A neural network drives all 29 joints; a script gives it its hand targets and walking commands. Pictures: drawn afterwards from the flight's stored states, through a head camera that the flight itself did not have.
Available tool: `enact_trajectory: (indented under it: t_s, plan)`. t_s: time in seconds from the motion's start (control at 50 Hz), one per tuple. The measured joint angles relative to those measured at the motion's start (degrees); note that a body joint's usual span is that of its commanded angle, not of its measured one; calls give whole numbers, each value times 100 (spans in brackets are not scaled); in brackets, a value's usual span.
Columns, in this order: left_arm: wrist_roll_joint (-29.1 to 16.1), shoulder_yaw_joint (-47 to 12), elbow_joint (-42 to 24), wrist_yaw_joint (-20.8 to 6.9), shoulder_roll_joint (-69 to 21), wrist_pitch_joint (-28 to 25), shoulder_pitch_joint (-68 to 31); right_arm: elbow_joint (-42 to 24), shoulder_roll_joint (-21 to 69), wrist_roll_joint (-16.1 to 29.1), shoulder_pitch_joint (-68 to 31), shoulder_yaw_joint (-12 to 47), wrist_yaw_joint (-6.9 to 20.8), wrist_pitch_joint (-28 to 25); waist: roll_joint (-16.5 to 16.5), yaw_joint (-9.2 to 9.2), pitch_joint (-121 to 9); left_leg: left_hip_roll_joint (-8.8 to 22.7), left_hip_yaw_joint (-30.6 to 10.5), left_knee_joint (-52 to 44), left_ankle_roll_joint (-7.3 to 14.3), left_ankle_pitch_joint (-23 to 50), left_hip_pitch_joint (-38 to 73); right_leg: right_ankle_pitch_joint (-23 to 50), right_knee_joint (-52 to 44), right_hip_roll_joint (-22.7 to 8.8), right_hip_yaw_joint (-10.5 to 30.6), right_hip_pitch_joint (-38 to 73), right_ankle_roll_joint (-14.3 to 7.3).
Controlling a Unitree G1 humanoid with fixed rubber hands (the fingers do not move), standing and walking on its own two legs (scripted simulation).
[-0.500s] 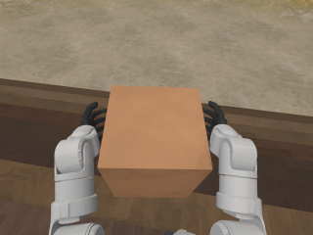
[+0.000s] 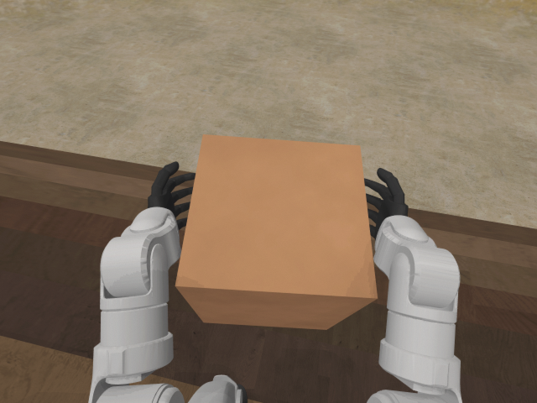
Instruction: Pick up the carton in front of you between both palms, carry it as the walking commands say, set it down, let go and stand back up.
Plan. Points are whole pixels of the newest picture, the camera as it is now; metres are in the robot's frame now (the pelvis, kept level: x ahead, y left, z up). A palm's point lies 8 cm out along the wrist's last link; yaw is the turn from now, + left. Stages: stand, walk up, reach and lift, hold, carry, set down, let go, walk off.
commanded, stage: carry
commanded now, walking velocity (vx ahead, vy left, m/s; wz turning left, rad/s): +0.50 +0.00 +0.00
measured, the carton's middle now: (272, 244) +0.33 +0.02 +0.06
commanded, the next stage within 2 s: none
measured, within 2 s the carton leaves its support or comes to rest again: neither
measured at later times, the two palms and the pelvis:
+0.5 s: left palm (206, 175) +0.64 +0.20 -0.12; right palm (325, 176) +0.65 -0.10 -0.10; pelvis +0.33 +0.05 -0.17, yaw +2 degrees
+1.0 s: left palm (212, 132) +1.02 +0.27 -0.26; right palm (295, 135) +1.02 -0.04 -0.26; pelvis +0.69 +0.11 -0.36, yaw +1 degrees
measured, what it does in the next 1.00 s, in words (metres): goes down: left foot 0.13 m lower, then right foot 0.13 m lower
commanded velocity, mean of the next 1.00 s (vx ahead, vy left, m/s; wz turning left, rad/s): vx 0.00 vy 0.00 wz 0.00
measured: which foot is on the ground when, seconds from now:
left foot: up 0.00-0.08, down 0.10-0.54, up 0.56-0.90, down 0.92-1.00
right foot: down 0.00-0.10, up 0.12-0.52, down 0.54-0.96, up 0.98-1.00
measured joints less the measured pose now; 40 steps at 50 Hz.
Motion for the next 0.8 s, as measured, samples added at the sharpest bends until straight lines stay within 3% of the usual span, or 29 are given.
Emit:
enact_trajectory:
  t_s: [0.02, 0.06, 0.08, 0.1, 0.12, 0.14, 0.18, 0.28, 0.38, 0.48, 0.52, 0.54, 0.58, 0.62, 0.68, 0.74, 0.8]
  plan:
    - [12, 16, 91, 3, 34, 55, -63, 105, 3, -32, -57, -12, -11, 32, 4, -11, -63, -21, 81, -124, 46, 363, 114, -297, 257, 11, 9, 109, 24]
    - [9, 82, 257, 7, 114, 156, -116, 399, 20, -90, -191, -3, -29, 71, -13, -198, -164, -134, 259, -34, 127, 506, 510, -820, 1206, -42, -50, 229, 79]
    - [0, 140, 310, 9, 155, 218, -114, 572, 39, -110, -287, 10, -32, 103, -19, -358, -201, -198, 397, -140, 176, 470, 888, -274, 2036, -128, -117, 181, 108]
    - [-18, 205, 367, 22, 201, 263, -127, 745, 58, -125, -403, 17, -33, 129, -29, -553, -252, -291, 463, -159, 257, -224, 1236, -120, 3130, -213, -116, -35, 152]
    - [-25, 250, 484, 49, 239, 261, -182, 908, 53, -112, -489, 10, -48, 114, -115, -701, -287, -474, 382, 99, 152, -1458, 1320, -28, 4193, -258, 82, -389, 200]
    - [10, 294, 598, 89, 239, 253, -218, 1069, 7, -49, -551, 21, -70, 110, -123, -809, -292, -607, 316, 322, 238, -2516, 1371, 116, 4888, -204, 316, -755, 241]
    - [127, 391, 786, 182, 151, 259, -286, 1303, -115, 110, -588, 42, -123, 121, -48, -964, -216, -777, 162, 451, 605, -3393, 1495, 428, 5212, -160, 558, -1477, 271]
    - [301, 675, 764, 55, -212, 44, -37, 1490, -116, 372, -378, -9, -196, -142, -146, -962, 285, -973, 309, 1318, 654, -4460, 1361, 1126, 3621, -469, 916, -2928, 245]
    - [186, 548, 317, -66, -249, -435, 435, 1294, 58, 427, -165, 8, -129, -658, -166, -902, 636, -1015, 224, 1809, 685, -5203, 1507, 3209, 2369, -623, 813, -3721, 157]
    - [69, 342, -26, -87, -158, -743, 874, 1055, 189, 417, 169, 170, -42, -1018, -348, -955, 592, -1114, 86, 2579, 680, -6168, 1906, 4944, -155, -386, 326, -3093, 251]
    - [92, 201, -7, -90, -149, -800, 905, 924, 153, 428, 331, 179, -23, -1066, -452, -831, 506, -1089, 278, 3481, 750, -6116, 1928, 5483, -667, -199, 21, -2518, 148]
    - [141, 103, 63, -86, -180, -807, 839, 816, 89, 437, 422, 144, -2, -1053, -487, -680, 445, -1001, 416, 4253, 597, -5518, 1793, 5241, -873, -137, -113, -2120, -19]
    - [215, -20, 215, -27, -182, -838, 661, 816, -75, 457, 404, 128, 66, -1085, -394, -297, 353, -871, 284, 5774, 91, -5341, 1236, 3468, -453, 53, -143, -1906, -389]
    - [97, -130, 334, 51, -14, -770, 584, 917, -72, 335, 354, 129, 42, -1094, -432, -60, 218, -847, -49, 6269, -42, -5138, 587, 1781, -101, 170, 35, -1771, -432]
    - [-136, -240, 586, 178, 177, -690, 558, 1063, 70, 114, 397, 23, -46, -1062, -358, 163, 174, -495, -590, 5056, -55, -4589, -99, 1279, 645, 237, -5, -1839, -355]
    - [-223, -199, 894, 194, 151, -673, 520, 1102, 215, -11, 558, -134, -24, -1021, -317, 211, 193, -127, -661, 3430, -59, -3785, -344, 724, 958, 193, 31, -1603, -322]
    - [-236, -172, 1073, 185, 76, -784, 433, 1036, 223, -25, 644, -212, 37, -1065, -226, 236, 183, 30, -619, 2436, -45, -2094, -426, 92, 1396, 125, 159, -1407, -224]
